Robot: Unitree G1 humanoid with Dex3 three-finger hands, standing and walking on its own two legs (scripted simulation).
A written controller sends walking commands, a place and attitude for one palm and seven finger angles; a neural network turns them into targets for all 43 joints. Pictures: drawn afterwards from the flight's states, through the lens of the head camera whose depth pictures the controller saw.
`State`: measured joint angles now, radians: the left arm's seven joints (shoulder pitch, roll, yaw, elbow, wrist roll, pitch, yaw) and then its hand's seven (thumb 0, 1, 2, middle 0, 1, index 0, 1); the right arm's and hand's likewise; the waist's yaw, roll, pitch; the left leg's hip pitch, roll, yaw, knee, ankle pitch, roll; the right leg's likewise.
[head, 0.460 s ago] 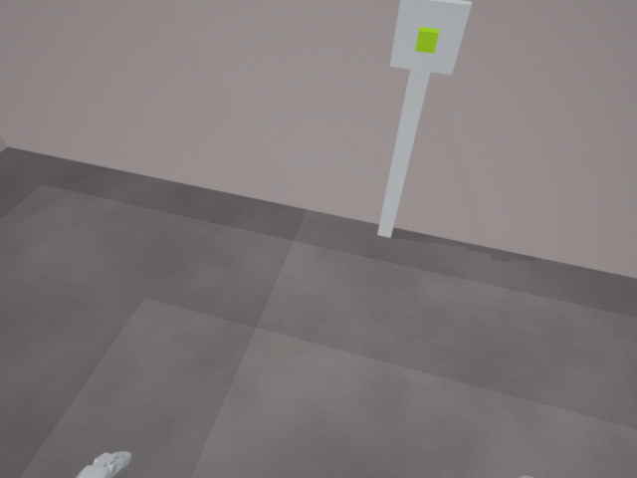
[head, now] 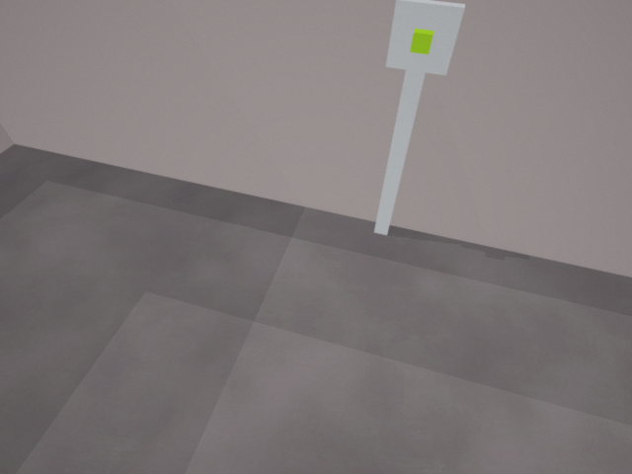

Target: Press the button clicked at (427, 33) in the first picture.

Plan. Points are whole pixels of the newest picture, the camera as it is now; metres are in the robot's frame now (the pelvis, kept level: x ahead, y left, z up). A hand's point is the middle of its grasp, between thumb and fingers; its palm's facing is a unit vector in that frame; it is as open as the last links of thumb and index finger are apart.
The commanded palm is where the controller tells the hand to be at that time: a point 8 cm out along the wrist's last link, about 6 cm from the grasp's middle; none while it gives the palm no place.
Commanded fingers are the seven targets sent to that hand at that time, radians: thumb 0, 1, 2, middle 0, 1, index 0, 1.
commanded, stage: stand and wait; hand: left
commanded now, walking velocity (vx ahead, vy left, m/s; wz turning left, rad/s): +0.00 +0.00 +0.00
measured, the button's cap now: (421, 41) +1.18 -0.22 +0.06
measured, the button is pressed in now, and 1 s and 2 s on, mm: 0 0 0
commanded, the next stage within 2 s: look at it before walking up in 0.38 s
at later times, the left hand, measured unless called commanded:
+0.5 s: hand out of the picture +0.07 +0.24 -0.15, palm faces -0.04 -0.94 -0.34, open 7.3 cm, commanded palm none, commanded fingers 0.00 0.90 0.90 -0.20 -0.30 -0.20 -0.30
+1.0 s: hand out of the picture +0.07 +0.23 -0.15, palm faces -0.04 -0.94 -0.34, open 7.3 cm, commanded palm none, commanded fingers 0.00 0.90 0.90 -0.20 -0.30 -0.20 -0.30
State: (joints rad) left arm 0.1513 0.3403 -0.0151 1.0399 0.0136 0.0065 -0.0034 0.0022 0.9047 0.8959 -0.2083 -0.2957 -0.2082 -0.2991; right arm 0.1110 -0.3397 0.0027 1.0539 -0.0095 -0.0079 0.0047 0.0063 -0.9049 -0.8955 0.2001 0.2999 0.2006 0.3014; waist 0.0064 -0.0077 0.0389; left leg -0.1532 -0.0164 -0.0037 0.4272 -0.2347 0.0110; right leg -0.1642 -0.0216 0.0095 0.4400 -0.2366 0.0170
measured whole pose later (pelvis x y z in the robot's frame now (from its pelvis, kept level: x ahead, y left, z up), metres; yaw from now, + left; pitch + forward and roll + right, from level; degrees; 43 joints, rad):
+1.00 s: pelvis -0.01 -0.01 +0.00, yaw +0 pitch -2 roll +0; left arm 0.13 0.34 -0.01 1.08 0.01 -0.01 0.00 0.00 0.91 0.90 -0.21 -0.30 -0.21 -0.30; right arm 0.11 -0.34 0.01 1.12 -0.01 -0.01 0.01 0.01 -0.91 -0.90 0.20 0.30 0.20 0.30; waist 0.00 0.00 0.04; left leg -0.13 0.01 0.00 0.36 -0.20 -0.01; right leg -0.15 0.00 0.01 0.38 -0.20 0.00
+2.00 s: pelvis +0.25 -0.05 -0.02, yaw -25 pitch +0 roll -1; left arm 0.41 0.19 0.06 1.05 0.02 -0.04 0.00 0.00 0.91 0.90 -0.21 -0.30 -0.21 -0.30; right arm 0.09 -0.16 -0.03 0.93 -0.02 -0.07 0.02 0.01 -0.91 -0.90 0.20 0.30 0.20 0.30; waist 0.06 -0.04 0.05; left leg -0.43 0.07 0.11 0.64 -0.19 0.02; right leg -0.12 0.04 0.12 0.73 -0.50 -0.01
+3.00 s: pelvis +0.44 -0.11 -0.01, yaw -50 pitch -2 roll -2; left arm 0.21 0.21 0.04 0.97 0.02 0.02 0.03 0.00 0.91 0.90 -0.21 -0.30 -0.21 -0.30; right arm 0.19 -0.18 -0.03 0.98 -0.01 0.01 -0.01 0.00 -0.91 -0.90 0.19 0.30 0.19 0.30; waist 0.01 -0.03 0.01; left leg -0.29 0.03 0.03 0.61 -0.28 0.00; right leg -0.25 0.01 -0.05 0.59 -0.32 0.00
